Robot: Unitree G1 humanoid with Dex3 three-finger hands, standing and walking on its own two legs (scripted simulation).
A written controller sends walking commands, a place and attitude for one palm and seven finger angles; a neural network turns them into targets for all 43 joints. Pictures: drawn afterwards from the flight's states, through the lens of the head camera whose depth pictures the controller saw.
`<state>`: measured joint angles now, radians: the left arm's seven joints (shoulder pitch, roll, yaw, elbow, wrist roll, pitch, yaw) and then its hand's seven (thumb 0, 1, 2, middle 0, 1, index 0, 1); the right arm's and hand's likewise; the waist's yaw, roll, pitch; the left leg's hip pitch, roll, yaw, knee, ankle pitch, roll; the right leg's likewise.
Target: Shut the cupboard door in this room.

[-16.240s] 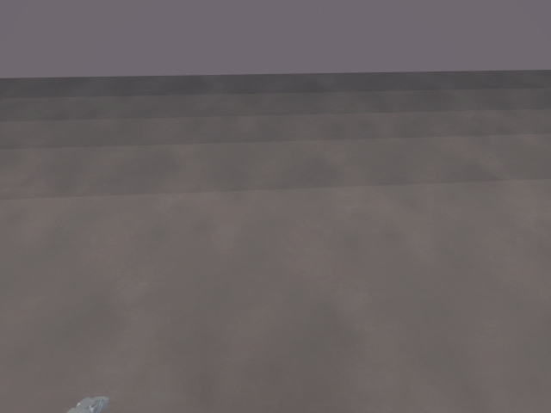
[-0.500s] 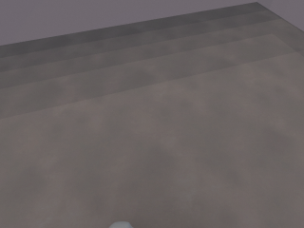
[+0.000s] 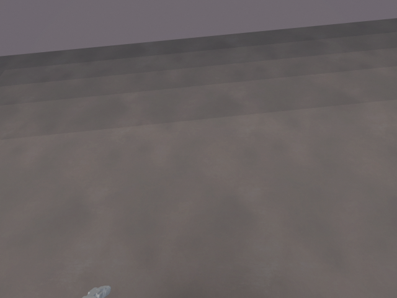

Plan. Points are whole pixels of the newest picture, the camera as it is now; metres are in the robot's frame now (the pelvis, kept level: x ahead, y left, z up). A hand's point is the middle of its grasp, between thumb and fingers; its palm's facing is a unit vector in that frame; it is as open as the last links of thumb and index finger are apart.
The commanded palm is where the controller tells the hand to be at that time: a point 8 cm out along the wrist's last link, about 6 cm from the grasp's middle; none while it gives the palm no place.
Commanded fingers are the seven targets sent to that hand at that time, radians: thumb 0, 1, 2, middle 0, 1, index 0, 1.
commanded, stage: turn or walk to find it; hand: left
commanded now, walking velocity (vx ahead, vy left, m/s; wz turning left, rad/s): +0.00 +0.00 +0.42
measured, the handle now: out of the picture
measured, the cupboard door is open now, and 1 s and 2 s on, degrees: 77 77 77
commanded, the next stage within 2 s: stand and wait in 0.22 s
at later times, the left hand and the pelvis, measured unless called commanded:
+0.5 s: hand out of the picture -0.05 +0.22 -0.17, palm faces +0.16 -0.96 -0.22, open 7.4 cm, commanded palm none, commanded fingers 0.00 0.90 0.90 -0.20 -0.30 -0.20 -0.30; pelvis -0.02 +0.02 +0.01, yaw +4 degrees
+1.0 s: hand out of the picture +0.05 +0.21 -0.16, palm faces -0.12 -0.96 -0.24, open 7.4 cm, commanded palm none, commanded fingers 0.00 0.90 0.90 -0.20 -0.30 -0.20 -0.30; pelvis -0.04 +0.02 +0.01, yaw -10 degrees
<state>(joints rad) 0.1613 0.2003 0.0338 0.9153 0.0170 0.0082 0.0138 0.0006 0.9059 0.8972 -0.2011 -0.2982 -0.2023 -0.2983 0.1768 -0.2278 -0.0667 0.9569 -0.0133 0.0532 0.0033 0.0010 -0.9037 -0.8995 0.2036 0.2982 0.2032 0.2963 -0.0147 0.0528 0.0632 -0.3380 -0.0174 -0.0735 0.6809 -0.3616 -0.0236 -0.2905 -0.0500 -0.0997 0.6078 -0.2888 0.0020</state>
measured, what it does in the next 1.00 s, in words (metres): steps on the spot: left foot, then right foot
